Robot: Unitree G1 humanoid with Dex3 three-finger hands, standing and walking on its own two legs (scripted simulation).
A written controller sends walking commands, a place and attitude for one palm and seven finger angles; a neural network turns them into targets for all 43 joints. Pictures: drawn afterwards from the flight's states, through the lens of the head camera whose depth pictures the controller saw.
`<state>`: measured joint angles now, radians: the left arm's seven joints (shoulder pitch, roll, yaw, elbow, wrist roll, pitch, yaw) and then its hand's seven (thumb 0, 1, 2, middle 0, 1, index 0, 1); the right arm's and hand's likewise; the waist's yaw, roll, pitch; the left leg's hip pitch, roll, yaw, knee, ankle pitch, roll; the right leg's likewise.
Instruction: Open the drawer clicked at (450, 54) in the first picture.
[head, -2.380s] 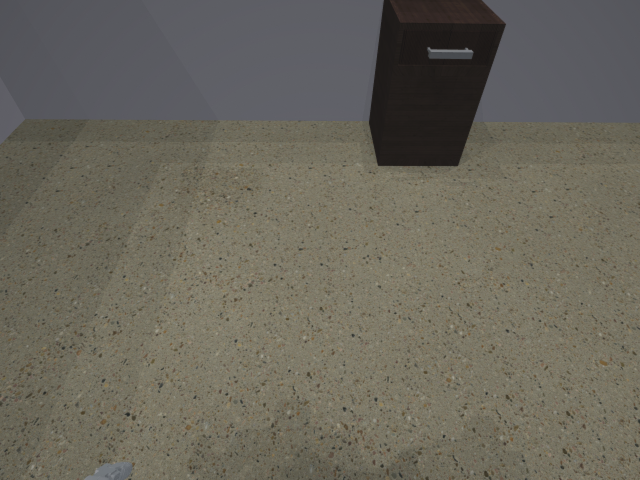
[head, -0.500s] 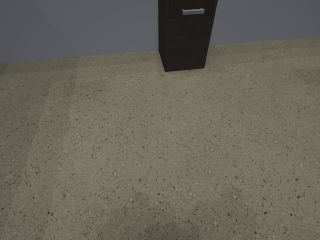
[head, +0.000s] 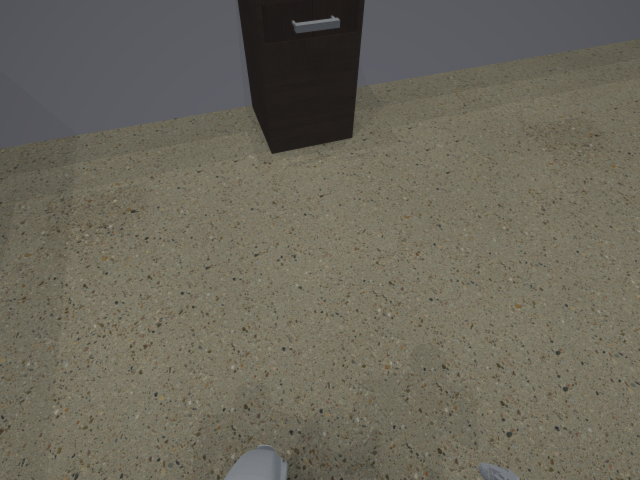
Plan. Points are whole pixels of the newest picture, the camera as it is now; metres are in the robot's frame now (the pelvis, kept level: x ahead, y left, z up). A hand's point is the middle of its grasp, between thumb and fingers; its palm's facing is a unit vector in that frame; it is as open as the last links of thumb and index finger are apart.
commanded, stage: walk to a spot facing it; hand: left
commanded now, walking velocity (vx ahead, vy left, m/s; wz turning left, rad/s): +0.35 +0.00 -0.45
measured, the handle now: (315, 22) +1.67 +0.24 -0.16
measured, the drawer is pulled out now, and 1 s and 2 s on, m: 0.00 0.00 0.00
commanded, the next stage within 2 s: none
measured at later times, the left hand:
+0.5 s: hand (227, 329) +0.36 +0.22 -0.17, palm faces -0.27 -0.95 -0.14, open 7.4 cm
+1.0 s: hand (265, 263) +0.52 +0.18 -0.17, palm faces -0.32 -0.92 -0.22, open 7.3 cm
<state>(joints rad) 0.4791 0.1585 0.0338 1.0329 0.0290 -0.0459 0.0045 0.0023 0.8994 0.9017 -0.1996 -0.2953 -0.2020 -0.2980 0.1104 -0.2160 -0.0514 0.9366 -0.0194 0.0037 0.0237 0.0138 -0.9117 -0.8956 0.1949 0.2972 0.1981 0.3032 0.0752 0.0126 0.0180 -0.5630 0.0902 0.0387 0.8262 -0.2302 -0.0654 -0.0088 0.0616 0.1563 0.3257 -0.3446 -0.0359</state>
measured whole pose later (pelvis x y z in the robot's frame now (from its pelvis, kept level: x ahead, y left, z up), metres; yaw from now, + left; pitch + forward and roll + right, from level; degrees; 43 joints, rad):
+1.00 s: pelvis +0.45 +0.00 +0.00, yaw -22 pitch +0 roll -1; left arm 0.33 0.18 0.05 1.08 0.02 -0.06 0.00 -0.01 0.92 0.90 -0.19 -0.29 -0.20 -0.30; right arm 0.22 -0.21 -0.06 1.02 -0.03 -0.02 0.01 0.04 -0.96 -0.90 0.20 0.30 0.20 0.30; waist -0.01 0.03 0.01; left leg -0.55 0.18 0.08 0.81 -0.18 -0.05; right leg -0.05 0.04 -0.09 0.39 -0.34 -0.04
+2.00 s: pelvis +0.82 -0.21 +0.01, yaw -31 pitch +0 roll -1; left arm 0.36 0.13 0.04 1.12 0.02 -0.08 0.00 -0.01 0.92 0.90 -0.20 -0.29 -0.20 -0.30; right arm 0.18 -0.20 -0.07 1.03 -0.03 0.00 0.02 0.01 -0.92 -0.90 0.19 0.30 0.20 0.30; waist 0.02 0.03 -0.01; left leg -0.57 0.17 0.08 0.89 -0.16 -0.05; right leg -0.07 0.02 -0.20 0.32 -0.24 -0.06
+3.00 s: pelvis +1.05 -0.28 -0.02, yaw -13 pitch +0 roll -1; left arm 0.18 0.21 0.07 0.94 0.02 0.03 0.02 -0.01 0.91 0.90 -0.20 -0.30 -0.20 -0.30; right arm 0.18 -0.23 -0.08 0.94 -0.02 0.05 0.03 0.01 -0.91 -0.90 0.19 0.30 0.20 0.30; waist -0.01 -0.02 0.07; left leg -0.35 0.09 0.13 0.68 -0.31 -0.05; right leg -0.27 -0.22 -0.35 0.65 -0.32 0.05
